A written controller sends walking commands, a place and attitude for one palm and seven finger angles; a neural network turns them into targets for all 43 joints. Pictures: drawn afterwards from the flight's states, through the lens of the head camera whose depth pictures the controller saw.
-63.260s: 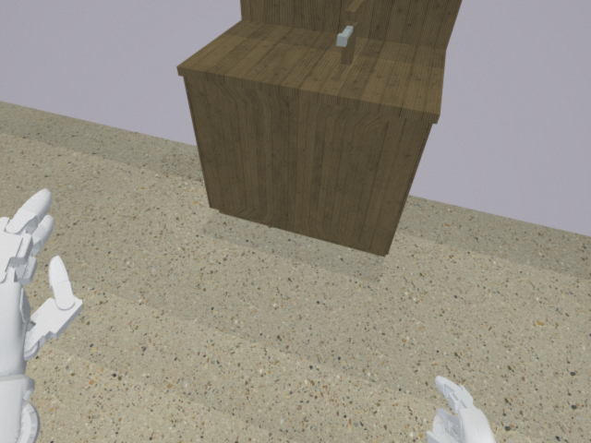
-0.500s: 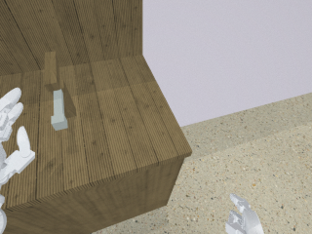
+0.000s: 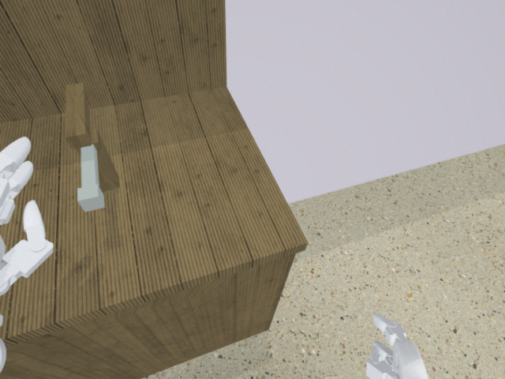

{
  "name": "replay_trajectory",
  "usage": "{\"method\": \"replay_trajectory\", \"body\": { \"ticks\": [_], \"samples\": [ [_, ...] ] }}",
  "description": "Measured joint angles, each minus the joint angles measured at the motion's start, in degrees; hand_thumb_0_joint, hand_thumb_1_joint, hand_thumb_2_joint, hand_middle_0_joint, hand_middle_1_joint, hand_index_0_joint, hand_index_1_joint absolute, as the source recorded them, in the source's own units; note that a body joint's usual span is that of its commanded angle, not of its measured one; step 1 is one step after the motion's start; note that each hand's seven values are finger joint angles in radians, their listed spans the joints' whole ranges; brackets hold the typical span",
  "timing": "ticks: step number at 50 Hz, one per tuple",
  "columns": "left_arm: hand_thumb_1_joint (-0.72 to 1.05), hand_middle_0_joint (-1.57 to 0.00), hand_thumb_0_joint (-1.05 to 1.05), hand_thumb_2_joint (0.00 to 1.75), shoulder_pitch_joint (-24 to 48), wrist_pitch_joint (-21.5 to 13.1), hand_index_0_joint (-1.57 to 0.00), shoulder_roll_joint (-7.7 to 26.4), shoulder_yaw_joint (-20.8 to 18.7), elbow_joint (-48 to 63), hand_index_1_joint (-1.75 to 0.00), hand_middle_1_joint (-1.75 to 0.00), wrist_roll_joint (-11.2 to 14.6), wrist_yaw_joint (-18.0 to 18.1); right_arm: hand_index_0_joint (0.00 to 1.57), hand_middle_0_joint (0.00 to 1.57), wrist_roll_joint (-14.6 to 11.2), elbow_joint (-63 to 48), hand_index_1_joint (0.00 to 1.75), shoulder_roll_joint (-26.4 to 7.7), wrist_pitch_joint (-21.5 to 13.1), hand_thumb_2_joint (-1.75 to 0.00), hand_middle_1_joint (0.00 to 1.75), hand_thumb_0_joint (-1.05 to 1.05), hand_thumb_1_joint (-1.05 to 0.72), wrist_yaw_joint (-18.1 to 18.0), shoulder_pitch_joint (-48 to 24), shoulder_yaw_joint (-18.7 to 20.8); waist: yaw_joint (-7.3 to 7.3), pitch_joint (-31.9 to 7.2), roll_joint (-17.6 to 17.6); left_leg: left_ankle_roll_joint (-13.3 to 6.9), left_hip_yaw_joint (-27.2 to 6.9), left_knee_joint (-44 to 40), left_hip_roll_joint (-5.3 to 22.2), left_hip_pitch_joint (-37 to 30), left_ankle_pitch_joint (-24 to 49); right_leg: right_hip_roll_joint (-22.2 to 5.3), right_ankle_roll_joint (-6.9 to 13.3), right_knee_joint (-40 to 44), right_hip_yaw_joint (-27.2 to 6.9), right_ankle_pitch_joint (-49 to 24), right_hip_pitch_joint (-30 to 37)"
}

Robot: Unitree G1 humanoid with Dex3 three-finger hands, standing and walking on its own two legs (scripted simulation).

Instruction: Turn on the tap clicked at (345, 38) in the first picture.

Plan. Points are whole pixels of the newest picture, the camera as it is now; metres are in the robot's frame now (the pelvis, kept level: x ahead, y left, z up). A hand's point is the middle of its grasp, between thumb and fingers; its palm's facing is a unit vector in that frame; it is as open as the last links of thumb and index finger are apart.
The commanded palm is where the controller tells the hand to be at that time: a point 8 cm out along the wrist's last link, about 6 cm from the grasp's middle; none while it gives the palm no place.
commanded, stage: shuffle to correct the standing spot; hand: left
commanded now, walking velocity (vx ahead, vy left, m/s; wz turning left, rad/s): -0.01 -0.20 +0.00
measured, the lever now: (91, 198) +0.34 +0.27 +0.09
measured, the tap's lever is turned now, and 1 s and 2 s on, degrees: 0 0 0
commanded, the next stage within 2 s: none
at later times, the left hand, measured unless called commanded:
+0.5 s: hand (52, 249) +0.22 +0.24 +0.17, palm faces +0.32 -0.85 -0.42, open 7.4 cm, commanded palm +0.16 +0.28 +0.18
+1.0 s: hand (60, 252) +0.22 +0.23 +0.16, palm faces +0.31 -0.85 -0.42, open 7.4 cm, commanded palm +0.16 +0.27 +0.18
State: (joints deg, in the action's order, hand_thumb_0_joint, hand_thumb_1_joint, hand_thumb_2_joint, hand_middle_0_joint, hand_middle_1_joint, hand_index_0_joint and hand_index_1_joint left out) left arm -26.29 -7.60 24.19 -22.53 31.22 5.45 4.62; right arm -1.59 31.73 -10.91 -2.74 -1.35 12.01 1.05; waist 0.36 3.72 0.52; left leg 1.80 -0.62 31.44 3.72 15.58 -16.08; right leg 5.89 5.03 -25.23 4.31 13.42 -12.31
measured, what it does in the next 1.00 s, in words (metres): stands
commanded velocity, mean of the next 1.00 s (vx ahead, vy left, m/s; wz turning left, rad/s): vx -0.01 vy -0.20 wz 0.00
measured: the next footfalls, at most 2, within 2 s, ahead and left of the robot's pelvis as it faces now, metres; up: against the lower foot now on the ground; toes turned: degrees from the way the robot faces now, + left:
none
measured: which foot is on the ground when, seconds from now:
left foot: down 0.00-1.00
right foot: down 0.00-1.00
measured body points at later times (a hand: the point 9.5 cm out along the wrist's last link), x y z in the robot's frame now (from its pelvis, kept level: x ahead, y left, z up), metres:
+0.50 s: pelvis +0.00 +0.00 +0.00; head +0.03 +0.01 +0.45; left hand +0.20 +0.28 +0.19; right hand +0.17 -0.24 -0.08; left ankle +0.01 +0.14 -0.74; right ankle +0.00 -0.06 -0.74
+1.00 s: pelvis +0.00 -0.01 +0.00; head +0.03 +0.00 +0.45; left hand +0.20 +0.28 +0.18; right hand +0.17 -0.24 -0.09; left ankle +0.01 +0.14 -0.74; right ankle +0.00 -0.06 -0.74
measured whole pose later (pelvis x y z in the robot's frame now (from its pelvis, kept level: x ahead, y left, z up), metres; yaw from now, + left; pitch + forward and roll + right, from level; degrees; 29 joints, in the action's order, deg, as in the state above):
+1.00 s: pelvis +0.00 -0.01 +0.00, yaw +0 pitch +1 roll -1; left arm -28.4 -6.5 23.4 -21.5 30.8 6.0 5.1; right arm -2.0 31.6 -11.3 -2.0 -1.1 11.7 0.9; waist 0.7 2.8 -0.4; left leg 2.2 -0.8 31.5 4.0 15.9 -16.2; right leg 6.1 6.0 -26.0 4.6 14.0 -13.0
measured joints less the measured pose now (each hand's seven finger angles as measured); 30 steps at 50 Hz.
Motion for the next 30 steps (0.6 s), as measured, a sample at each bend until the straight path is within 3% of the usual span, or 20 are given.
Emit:
{"method": "replay_trajectory", "body": {
  "ticks": [30],
  "samples": [
    [0.89,-0.21,0.02,0.9,-1.8,0.6,-0.21,-0.6,0.8,-0.5,-0.31,-0.3,0.4,0.1,0.2,0.2,-0.3,-0.5,0.3,-0.1,0.4,-0.9,0.3,0.01,-0.91,0.2,-0.3,-0.3,0.12,-0.8,-0.8,0.2,-0.1,0.1,0.3,0.5,0.1,0.3,0.8,-0.3,0.1,0.0,-0.7]
  ]
}}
